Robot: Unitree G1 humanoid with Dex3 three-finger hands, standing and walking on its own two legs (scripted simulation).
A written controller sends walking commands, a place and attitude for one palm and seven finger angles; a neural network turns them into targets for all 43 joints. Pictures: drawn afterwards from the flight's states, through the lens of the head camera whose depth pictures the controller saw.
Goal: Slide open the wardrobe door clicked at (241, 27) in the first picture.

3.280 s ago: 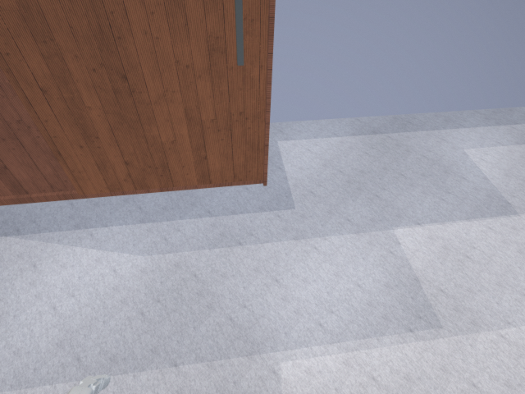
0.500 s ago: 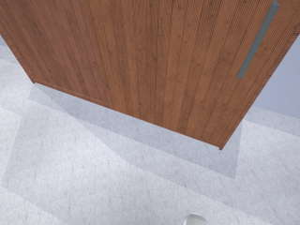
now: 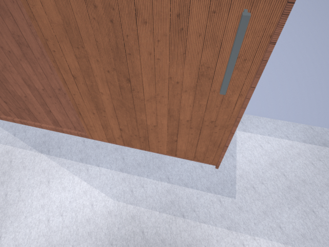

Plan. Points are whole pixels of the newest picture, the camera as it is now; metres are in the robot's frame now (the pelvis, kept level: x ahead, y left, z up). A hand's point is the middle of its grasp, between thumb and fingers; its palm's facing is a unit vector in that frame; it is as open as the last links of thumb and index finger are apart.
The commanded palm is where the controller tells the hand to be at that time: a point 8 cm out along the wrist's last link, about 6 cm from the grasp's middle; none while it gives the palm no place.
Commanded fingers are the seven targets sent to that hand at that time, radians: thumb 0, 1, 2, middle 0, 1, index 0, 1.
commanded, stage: turn to face it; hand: right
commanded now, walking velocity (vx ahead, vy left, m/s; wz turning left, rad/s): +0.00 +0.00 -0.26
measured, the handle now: (232, 56) +0.71 -0.19 +0.08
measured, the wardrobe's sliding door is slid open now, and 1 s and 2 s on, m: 0.00 0.00 0.00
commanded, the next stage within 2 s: take the last steps up to it in 0.12 s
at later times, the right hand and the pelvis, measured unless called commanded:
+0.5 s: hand out of the picture +0.00 -0.20 -0.18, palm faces +0.16 +0.98 -0.16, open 7.4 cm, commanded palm none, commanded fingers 0.00 -0.90 -0.90 0.20 0.30 0.20 0.30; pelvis +0.02 -0.02 +0.00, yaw -7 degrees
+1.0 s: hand out of the picture +0.17 -0.18 -0.18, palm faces +0.18 +0.97 -0.18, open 7.2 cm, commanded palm none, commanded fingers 0.00 -0.90 -0.90 0.20 0.30 0.20 0.30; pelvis +0.17 +0.00 +0.00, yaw -8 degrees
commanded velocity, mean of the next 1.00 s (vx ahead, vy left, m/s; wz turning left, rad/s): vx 0.22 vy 0.04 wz -0.05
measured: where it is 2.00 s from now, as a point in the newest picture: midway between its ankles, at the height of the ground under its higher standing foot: (166, 245)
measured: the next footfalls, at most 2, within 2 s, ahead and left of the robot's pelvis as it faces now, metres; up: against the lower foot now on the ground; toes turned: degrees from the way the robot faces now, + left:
left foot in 0.06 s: +0.04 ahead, +0.14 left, +0.00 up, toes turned +2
right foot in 0.36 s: +0.03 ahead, -0.12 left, +0.00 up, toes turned -13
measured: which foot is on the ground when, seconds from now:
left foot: up 0.00-0.04, down 0.06-0.38, up 0.40-0.76, down 0.78-1.00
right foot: down 0.00-0.08, up 0.10-0.34, down 0.36-0.78, up 0.80-1.00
